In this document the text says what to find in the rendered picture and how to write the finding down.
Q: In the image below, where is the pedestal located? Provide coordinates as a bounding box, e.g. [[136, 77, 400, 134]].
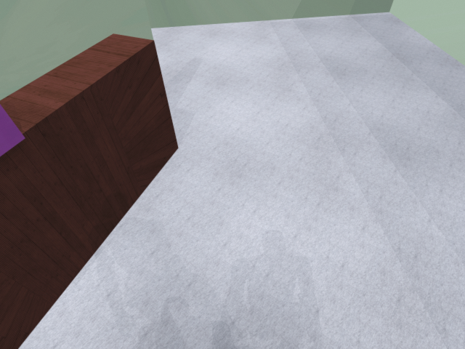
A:
[[0, 34, 178, 349]]

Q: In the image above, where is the carton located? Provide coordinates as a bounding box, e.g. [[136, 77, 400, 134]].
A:
[[0, 105, 25, 156]]

